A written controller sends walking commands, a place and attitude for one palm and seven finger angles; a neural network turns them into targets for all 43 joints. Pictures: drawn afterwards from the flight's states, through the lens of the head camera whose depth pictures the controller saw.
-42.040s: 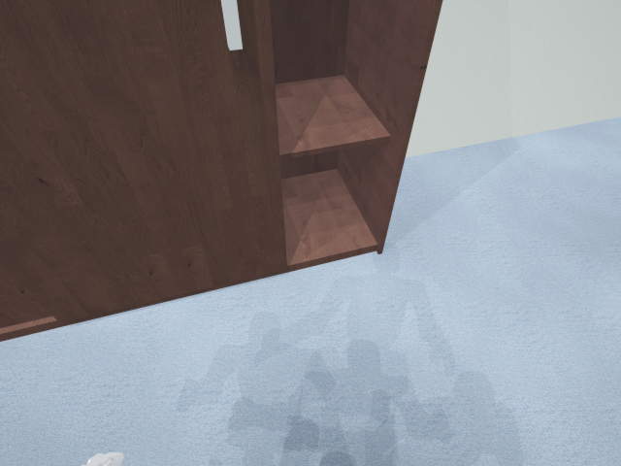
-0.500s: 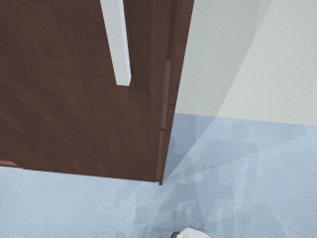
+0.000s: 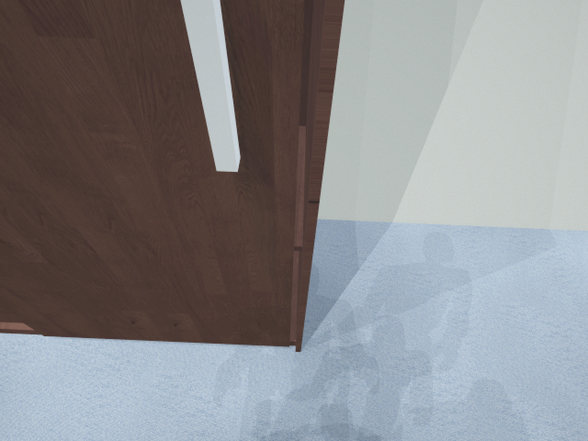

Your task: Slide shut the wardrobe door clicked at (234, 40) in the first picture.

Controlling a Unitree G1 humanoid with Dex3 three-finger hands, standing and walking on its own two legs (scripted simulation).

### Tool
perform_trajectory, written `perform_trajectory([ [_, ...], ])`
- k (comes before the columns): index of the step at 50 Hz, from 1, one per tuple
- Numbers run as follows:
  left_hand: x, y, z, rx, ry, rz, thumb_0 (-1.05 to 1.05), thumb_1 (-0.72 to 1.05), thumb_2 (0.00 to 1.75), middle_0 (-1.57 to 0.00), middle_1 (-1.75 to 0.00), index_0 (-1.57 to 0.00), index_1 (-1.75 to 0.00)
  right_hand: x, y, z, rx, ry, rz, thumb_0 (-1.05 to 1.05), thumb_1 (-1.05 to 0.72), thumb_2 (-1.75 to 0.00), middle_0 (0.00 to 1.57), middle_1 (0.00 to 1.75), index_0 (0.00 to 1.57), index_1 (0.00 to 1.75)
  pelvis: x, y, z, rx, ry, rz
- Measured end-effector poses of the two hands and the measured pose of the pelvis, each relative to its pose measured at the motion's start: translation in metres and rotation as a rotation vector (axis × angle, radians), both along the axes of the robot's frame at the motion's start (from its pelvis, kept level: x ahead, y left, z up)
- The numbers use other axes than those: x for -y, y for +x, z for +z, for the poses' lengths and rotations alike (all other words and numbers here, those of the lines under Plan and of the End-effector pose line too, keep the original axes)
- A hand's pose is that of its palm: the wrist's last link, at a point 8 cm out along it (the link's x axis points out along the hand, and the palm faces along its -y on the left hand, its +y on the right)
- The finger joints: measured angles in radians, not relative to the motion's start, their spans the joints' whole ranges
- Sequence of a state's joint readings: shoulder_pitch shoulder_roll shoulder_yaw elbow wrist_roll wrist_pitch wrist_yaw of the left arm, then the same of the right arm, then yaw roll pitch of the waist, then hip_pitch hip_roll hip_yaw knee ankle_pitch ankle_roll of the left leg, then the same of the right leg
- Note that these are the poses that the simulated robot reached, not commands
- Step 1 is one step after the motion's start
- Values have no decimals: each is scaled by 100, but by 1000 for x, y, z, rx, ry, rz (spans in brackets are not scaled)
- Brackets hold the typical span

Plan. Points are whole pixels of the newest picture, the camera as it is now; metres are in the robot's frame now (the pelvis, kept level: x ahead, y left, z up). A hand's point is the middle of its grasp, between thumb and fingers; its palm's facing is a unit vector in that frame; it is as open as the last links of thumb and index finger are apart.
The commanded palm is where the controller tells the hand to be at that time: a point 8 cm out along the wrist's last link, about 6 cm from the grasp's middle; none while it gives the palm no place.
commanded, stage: come to a stop and stand still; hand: left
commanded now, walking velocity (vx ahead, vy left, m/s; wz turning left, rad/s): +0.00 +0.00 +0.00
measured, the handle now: (217, 69) +0.43 +0.12 +0.27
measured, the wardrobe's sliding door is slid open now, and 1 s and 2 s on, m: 0.02 0.02 0.02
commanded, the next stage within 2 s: look again from close up in 0.94 s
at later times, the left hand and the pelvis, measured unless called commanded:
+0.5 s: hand out of the picture +0.01 +0.15 -0.17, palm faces +0.02 -0.98 -0.21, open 7.4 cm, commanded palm none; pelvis -0.01 -0.03 +0.00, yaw +0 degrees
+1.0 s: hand out of the picture +0.02 +0.19 -0.17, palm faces +0.00 -0.97 -0.24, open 7.4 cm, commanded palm none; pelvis +0.00 +0.00 +0.00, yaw -1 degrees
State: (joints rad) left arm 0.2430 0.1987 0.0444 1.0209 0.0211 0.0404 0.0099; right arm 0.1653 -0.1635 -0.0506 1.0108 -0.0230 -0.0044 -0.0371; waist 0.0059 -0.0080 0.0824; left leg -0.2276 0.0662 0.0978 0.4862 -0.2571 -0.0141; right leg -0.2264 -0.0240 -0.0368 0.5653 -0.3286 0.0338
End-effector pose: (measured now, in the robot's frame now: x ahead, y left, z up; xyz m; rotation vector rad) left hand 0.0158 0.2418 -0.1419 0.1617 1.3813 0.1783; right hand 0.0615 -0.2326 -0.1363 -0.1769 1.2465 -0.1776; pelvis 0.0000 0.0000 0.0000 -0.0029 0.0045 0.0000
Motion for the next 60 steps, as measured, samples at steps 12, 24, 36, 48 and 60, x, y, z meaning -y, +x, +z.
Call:
perform_trajectory([
  [12,29,-22,5,-11,15,-12,0,91,89,-20,-30,-20,-30,41,-71,-11,-157,7,-56,1,-91,-90,20,30,20,30,26,-10,0,41,8,-3],
  [24,46,-9,4,30,-15,-15,0,91,89,-20,-30,-20,-30,29,-95,-6,-206,39,-48,1,-91,-90,20,30,20,30,34,-10,5,27,6,1],
  [36,25,-7,2,63,7,-31,0,91,89,-20,-30,-20,-30,-9,-73,-20,-103,85,-22,2,-93,-90,20,30,20,30,9,-6,-4,24,2,-6],
  [48,9,-3,6,61,20,-42,0,91,89,-20,-30,-20,-30,-8,-67,-15,-98,70,-12,1,-92,-90,20,30,20,30,2,-5,-1,26,16,-16],
  [60,8,-10,6,34,21,-40,0,91,89,-20,-30,-20,-30,13,-53,-7,-86,24,2,1,-91,-90,20,30,20,30,7,-5,1,29,17,-18],
])
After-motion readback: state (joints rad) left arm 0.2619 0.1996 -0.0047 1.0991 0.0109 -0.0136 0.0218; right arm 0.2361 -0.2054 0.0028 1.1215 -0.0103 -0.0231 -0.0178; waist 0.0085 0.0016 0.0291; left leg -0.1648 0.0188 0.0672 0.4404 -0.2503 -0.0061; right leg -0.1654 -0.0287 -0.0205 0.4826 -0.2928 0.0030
